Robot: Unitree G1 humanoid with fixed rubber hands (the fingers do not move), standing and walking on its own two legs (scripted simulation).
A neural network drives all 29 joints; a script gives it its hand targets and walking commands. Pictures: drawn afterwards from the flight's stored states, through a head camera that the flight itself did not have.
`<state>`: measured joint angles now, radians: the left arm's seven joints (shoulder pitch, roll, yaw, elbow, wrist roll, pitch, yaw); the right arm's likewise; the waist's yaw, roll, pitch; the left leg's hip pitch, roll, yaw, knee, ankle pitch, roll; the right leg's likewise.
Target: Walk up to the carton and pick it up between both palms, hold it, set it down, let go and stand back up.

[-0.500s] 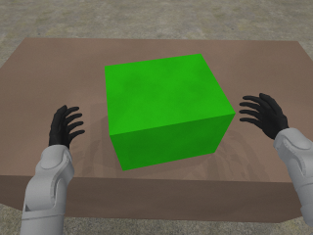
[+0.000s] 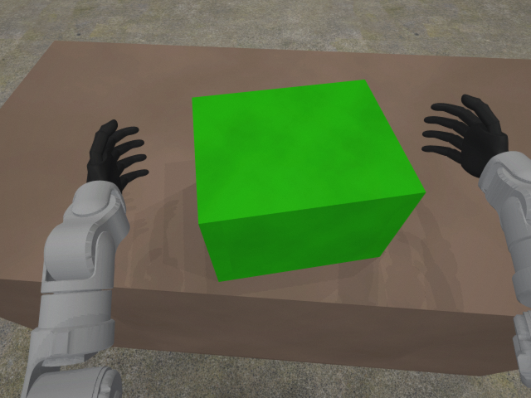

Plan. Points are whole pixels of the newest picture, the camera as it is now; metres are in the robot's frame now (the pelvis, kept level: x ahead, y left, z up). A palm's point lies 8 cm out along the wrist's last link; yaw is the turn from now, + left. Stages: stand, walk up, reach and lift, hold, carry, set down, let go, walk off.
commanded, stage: reach and lift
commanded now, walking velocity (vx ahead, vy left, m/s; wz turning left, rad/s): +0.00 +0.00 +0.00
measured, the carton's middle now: (291, 181) +0.46 +0.00 +0.02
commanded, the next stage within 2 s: none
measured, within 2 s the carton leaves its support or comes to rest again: neither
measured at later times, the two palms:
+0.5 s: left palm (112, 147) +0.42 +0.25 +0.13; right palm (455, 110) +0.52 -0.23 +0.14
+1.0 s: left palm (149, 190) +0.41 +0.23 +0.03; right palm (412, 155) +0.51 -0.20 +0.05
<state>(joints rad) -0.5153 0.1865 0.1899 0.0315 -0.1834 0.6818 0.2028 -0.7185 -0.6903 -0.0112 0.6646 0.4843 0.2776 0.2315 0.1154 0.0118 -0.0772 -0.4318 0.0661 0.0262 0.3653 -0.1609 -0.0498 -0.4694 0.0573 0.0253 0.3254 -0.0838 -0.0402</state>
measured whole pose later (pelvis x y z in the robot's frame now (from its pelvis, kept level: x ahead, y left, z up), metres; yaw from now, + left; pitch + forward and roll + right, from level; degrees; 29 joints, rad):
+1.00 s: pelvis +0.01 +0.00 -0.01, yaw +1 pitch +26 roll -1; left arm -0.71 0.09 0.16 0.63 -0.08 0.14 0.19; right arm -0.93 -0.52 -0.03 1.07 0.25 -0.10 0.18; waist 0.15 0.01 -0.17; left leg -0.72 0.07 -0.01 0.43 -0.17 -0.05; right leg -0.73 0.06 0.00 0.36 -0.08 -0.04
